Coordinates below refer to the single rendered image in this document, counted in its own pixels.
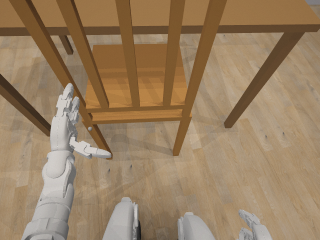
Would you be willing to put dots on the robot left shin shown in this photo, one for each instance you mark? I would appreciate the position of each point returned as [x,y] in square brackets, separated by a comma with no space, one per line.
[135,231]

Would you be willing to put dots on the right robot thigh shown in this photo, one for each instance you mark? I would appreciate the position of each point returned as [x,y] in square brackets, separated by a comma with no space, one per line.
[192,227]

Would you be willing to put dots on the robot left hand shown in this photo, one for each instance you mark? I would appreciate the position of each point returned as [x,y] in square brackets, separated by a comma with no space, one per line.
[63,127]

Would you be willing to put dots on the robot left forearm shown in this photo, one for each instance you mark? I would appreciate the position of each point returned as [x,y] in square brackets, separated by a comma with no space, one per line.
[50,219]

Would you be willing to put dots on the table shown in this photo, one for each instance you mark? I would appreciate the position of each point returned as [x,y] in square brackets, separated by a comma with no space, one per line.
[99,17]

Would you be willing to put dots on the robot right hand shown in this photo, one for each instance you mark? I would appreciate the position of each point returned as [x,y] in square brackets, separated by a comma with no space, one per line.
[259,231]

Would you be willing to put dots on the chair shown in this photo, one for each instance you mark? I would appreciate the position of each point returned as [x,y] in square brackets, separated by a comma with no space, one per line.
[129,83]

